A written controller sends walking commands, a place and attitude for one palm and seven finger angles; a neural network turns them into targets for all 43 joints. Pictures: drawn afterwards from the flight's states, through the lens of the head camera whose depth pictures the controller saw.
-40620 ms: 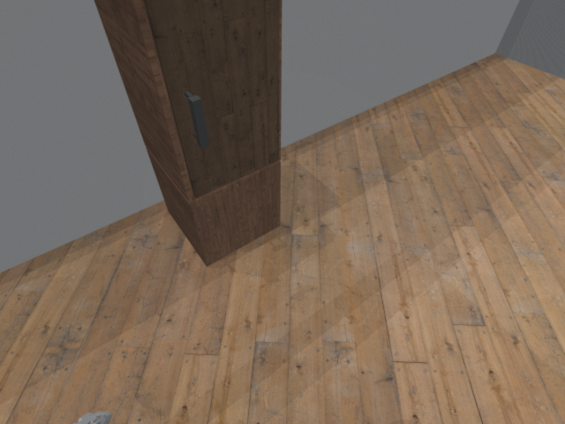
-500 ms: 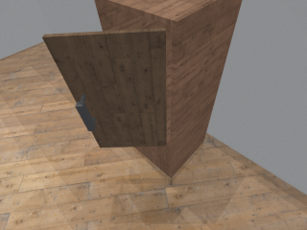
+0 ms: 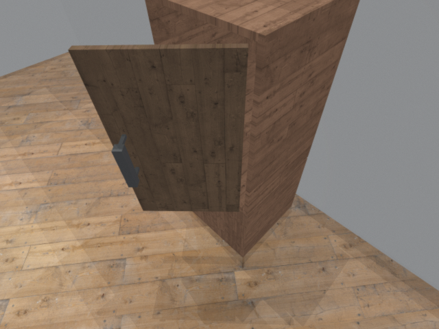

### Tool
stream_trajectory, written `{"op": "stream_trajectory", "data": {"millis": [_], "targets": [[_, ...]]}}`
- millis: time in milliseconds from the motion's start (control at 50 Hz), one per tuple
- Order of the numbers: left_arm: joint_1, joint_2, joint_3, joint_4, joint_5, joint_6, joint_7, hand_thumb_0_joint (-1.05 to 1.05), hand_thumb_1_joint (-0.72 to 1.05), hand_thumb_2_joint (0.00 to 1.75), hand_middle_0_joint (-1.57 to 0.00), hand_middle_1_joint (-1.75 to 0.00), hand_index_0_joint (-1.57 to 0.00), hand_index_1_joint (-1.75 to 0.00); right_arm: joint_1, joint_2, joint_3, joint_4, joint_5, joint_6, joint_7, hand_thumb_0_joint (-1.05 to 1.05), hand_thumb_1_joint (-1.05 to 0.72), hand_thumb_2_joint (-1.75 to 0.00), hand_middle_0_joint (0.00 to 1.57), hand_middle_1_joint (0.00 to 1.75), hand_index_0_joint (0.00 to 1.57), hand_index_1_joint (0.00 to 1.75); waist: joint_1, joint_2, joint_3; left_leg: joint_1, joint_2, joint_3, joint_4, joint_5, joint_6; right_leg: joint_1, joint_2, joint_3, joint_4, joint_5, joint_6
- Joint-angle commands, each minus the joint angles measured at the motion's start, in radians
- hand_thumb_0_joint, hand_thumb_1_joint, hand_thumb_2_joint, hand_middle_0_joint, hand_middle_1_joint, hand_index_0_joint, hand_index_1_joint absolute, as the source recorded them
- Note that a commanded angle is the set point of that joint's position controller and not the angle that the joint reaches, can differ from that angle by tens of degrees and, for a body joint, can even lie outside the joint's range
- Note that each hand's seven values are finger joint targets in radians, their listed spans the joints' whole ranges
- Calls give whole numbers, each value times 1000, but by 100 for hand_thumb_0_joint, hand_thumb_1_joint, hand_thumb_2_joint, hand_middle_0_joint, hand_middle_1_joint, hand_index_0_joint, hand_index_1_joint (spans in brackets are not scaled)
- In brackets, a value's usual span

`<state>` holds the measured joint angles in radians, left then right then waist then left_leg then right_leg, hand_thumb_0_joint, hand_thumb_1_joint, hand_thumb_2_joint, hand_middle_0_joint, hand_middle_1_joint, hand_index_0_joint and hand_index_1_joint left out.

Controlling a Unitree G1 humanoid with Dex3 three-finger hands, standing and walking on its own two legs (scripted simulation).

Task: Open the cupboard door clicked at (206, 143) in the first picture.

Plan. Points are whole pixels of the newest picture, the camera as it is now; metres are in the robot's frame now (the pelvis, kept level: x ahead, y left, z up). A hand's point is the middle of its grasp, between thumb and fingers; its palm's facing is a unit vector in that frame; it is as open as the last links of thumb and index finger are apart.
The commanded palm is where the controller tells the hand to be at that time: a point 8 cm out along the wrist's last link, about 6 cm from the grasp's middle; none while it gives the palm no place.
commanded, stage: look again from close up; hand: left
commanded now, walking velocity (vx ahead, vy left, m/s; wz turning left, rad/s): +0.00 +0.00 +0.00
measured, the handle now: (128, 161) +0.52 +0.28 -0.05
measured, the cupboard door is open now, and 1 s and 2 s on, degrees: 43 43 43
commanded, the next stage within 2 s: shuffle to correct the standing spot in 0.32 s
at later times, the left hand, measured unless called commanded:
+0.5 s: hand out of the picture +0.00 +0.18 -0.17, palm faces +0.03 -0.97 -0.22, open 7.3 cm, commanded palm none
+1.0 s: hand out of the picture -0.02 +0.27 -0.18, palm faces +0.04 -0.98 -0.21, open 7.4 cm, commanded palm none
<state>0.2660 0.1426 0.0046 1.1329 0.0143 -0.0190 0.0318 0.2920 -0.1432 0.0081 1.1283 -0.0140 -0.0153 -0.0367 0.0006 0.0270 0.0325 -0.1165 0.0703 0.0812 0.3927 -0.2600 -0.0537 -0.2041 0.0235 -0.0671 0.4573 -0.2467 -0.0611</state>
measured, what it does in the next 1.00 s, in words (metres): shifts its weight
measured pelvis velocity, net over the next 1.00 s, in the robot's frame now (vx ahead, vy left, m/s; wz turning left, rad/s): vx -0.05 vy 0.08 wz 0.00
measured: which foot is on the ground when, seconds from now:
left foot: down 0.00-1.00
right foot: down 0.00-1.00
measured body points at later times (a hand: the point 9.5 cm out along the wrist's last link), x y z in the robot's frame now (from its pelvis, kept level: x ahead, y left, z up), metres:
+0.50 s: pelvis +0.00 +0.01 +0.00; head +0.02 -0.01 +0.45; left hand +0.00 +0.23 -0.15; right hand -0.02 -0.20 -0.17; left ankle -0.03 +0.15 -0.74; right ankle +0.00 -0.08 -0.74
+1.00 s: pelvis -0.05 +0.08 -0.01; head -0.07 +0.09 +0.44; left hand -0.02 +0.32 -0.16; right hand +0.02 -0.15 -0.15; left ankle -0.02 +0.15 -0.74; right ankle +0.00 -0.07 -0.74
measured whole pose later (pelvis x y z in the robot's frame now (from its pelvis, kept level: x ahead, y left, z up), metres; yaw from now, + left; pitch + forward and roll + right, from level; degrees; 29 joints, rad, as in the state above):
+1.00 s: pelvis -0.05 +0.08 -0.01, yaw +0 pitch -3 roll +0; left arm 0.29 0.19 0.01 0.99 0.03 0.02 0.04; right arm 0.24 -0.17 -0.01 0.95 -0.02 0.01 -0.01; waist 0.01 -0.02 0.00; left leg -0.25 -0.04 0.08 0.54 -0.25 0.07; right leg -0.28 -0.07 -0.01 0.53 -0.23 0.01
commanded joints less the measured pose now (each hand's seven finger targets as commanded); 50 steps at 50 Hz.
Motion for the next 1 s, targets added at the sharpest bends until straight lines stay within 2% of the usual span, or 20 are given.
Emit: {"op": "stream_trajectory", "data": {"millis": [0, 360, 400, 480, 520, 620, 640, 660, 680, 700, 720, 740, 760, 780, 800, 820, 840, 880, 900, 980], "targets": [[52, 106, 17, -32, -4, -19, 2, 0, 90, 90, -20, -30, -20, -30, 91, -67, -15, -6, -2, -13, -2, 0, -90, -90, 20, 30, 20, 30, -6, -26, 23, -34, 43, -47, -52, 116, 57, 9, -126, 138, -94, 207, 6], [64, 91, 17, -24, -3, -17, 4, 0, 90, 90, -20, -30, -20, -30, 97, -51, -15, 10, -2, -15, -5, 0, -90, -90, 20, 30, 20, 30, 1, -42, 36, -35, 46, -54, -64, 128, 63, 16, -124, 125, -86, 206, 7], [64, 91, 18, -24, -4, -18, 5, 0, 90, 90, -20, -30, -20, -30, 99, -55, -16, 9, -3, -16, -5, 0, -90, -90, 20, 30, 20, 30, 0, -25, 29, -31, 44, -56, -60, 139, 63, 17, -126, 130, -81, 222, 5], [58, 117, 30, -44, -3, -16, 14, 0, 90, 90, -20, -30, -20, -30, 96, -58, -23, -8, 1, -6, -4, 0, -90, -90, 20, 30, 20, 30, 7, -19, 9, -53, 38, -48, -31, 189, 54, 36, -165, 156, -41, 358, -8], [60, 132, 41, -53, -1, -10, 17, 0, 90, 90, -20, -30, -20, -30, 91, -64, -31, -25, -1, 6, -3, 0, -90, -90, 20, 30, 20, 30, 13, -26, -1, -72, 31, -35, 1, 159, 48, 35, -193, 180, -26, 362, -22], [43, 176, 68, -82, 6, 7, 23, 0, 90, 90, -20, -30, -20, -30, 76, -54, -49, -69, -3, 33, 5, 0, -90, -90, 20, 30, 20, 30, 10, -175, 3, -134, -19, -7, 122, -50, 32, -10, -308, 293, -93, 267, -86], [169, 170, 51, -69, 10, -19, 48, 0, 90, 90, -20, -30, -20, -30, -78, -103, -61, -157, 1, 11, 17, 0, -90, -90, 20, 30, 20, 30, 66, -170, 5, -241, -64, -6, 336, -135, 13, 86, -298, 375, -46, 854, -12], [130, 208, 53, -103, 14, -31, 47, 0, 90, 90, -20, -30, -20, -30, -51, -81, -51, -200, 10, 14, 21, 0, -90, -90, 20, 30, 20, 30, 17, -166, -65, -304, -40, -53, 383, -188, 34, 208, -370, 333, -1, 1057, -52], [116, 199, 58, -140, 18, -30, 45, 0, 90, 90, -20, -30, -20, -30, -6, -43, -51, -208, 14, 13, 23, 0, -90, -90, 20, 30, 20, 30, 11, -233, -209, -296, -39, -65, 350, -231, 48, 279, -365, 299, 60, 1038, -95], [82, 175, 46, -152, 15, -22, 41, 0, 90, 90, -20, -30, -20, -30, -17, -53, -49, -206, 16, 17, 24, 0, -90, -90, 20, 30, 20, 30, 6, -251, -202, -238, -55, -48, 293, -181, 47, 223, -310, 213, 59, 903, -87], [48, 173, 42, -167, 11, -16, 39, 0, 90, 90, -20, -30, -20, -30, 7, -50, -49, -195, 15, 18, 25, 0, -90, -90, 20, 30, 20, 30, -13, -225, -172, -145, -73, -32, 200, -92, 44, 113, -277, 192, 36, 661, -66], [11, 175, 38, -176, 6, -7, 36, 0, 90, 90, -20, -30, -20, -30, 30, -56, -49, -183, 10, 20, 25, 0, -90, -90, 20, 30, 20, 30, -34, -180, -117, -60, -75, -28, 102, -23, 44, -7, -249, 187, 6, 346, -38], [-14, 166, 37, -184, 4, 4, 31, 0, 90, 90, -20, -30, -20, -30, 41, -74, -52, -175, 3, 16, 27, 0, -90, -90, 20, 30, 20, 30, -36, -71, -41, -33, -41, -52, 53, 8, 53, -104, -196, 161, 9, 97, -8], [-7, 141, 33, -188, -2, 14, 25, 0, 90, 90, -20, -30, -20, -30, 31, -123, -55, -185, -7, 11, 26, 0, -90, -90, 20, 30, 20, 30, -26, 65, 32, -120, 50, -158, 0, 9, 89, -151, -136, 125, 8, -71, 29], [9, 128, 31, -196, 3, 24, 25, 0, 90, 90, -20, -30, -20, -30, -3, -144, -56, -211, -13, 14, 27, 0, -90, -90, 20, 30, 20, 30, -7, 91, 90, -246, 98, -214, -68, -132, 114, -121, -99, 78, 14, -140, 40], [17, 117, 26, -191, 12, 31, 23, 0, 90, 90, -20, -30, -20, -30, -33, -154, -57, -224, -14, 13, 29, 0, -90, -90, 20, 30, 20, 30, -1, 120, 128, -332, 88, -241, -137, -272, 118, -79, -75, 46, 59, -130, 44], [44, 112, 22, -187, 15, 33, 18, 0, 90, 90, -20, -30, -20, -30, -57, -169, -57, -235, -14, 12, 29, 0, -90, -90, 20, 30, 20, 30, 10, 116, 130, -368, 88, -250, -166, -330, 123, -52, -67, 34, 91, -99, 45], [79, 107, 18, -180, 16, 29, 11, 0, 90, 90, -20, -30, -20, -30, -67, -161, -52, -244, -12, 9, 27, 0, -90, -90, 20, 30, 20, 30, 24, 53, 87, -340, 79, -235, -154, -290, 126, -21, -76, 37, 80, -43, 42], [85, 105, 16, -180, 14, 27, 8, 0, 90, 90, -20, -30, -20, -30, -63, -165, -51, -245, -12, 7, 26, 0, -90, -90, 20, 30, 20, 30, 20, 36, 69, -317, 72, -232, -152, -280, 123, -21, -79, 42, 68, -33, 42], [104, 109, 12, -181, 17, 28, 2, 0, 90, 90, -20, -30, -20, -30, -65, -176, -51, -244, -10, 9, 27, 0, -90, -90, 20, 30, 20, 30, 18, 40, 75, -321, 71, -239, -179, -339, 120, -30, -79, 45, 54, -45, 46]]}}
